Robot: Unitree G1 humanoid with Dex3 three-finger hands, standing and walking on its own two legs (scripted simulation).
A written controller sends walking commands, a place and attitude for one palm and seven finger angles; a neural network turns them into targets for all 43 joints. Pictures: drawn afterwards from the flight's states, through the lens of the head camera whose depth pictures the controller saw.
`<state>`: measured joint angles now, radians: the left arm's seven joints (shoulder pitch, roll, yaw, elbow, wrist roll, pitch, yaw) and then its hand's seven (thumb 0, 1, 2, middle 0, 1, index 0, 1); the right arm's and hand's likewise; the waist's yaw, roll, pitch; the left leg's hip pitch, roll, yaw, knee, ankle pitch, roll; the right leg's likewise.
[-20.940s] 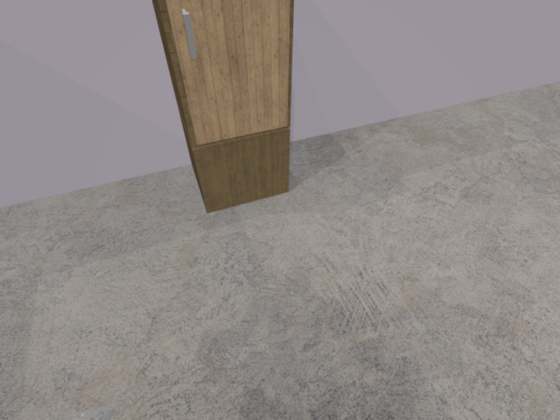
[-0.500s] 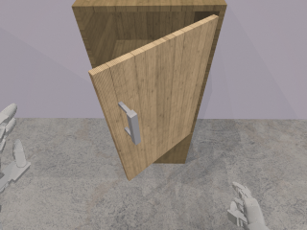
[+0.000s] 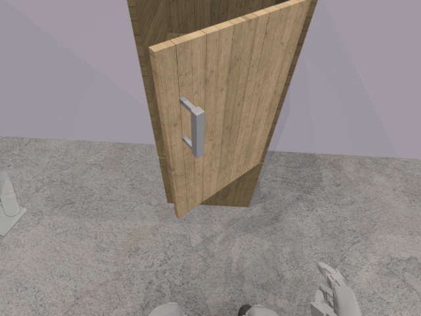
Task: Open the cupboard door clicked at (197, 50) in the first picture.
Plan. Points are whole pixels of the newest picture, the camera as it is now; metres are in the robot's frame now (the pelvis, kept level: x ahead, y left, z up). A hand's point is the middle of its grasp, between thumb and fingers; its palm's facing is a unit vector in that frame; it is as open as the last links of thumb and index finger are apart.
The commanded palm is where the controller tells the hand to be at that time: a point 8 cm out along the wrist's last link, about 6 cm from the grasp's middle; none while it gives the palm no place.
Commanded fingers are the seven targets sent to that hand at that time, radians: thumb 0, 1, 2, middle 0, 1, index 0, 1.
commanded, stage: step back with the hand held close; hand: left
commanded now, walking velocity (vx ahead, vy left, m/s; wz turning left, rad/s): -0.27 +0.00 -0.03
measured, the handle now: (191, 128) +0.45 +0.07 +0.10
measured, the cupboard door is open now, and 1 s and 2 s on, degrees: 41 41 41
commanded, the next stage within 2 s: stop stepping back and stand still in 0.50 s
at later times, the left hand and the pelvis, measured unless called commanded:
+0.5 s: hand out of the picture +0.12 +0.25 +0.20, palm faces +0.53 -0.70 -0.49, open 7.4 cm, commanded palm +0.05 +0.28 +0.19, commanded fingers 0.00 0.90 0.90 -0.20 -0.30 -0.20 -0.30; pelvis -0.07 -0.03 -0.01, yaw +4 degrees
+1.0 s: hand out of the picture +0.05 +0.22 +0.18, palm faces +0.38 -0.75 -0.54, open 7.4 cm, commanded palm -0.01 +0.26 +0.19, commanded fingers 0.00 0.90 0.90 -0.20 -0.30 -0.20 -0.30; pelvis -0.16 -0.04 +0.01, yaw -1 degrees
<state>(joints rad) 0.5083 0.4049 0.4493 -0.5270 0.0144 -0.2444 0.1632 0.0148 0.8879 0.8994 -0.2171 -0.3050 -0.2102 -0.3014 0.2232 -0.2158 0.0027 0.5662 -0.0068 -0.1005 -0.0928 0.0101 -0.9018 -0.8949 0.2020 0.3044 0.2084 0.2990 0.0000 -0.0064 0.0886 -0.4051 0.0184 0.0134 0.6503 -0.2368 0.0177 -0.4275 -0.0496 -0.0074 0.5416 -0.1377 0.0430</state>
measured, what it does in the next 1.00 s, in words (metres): walks backwards: right foot, then left foot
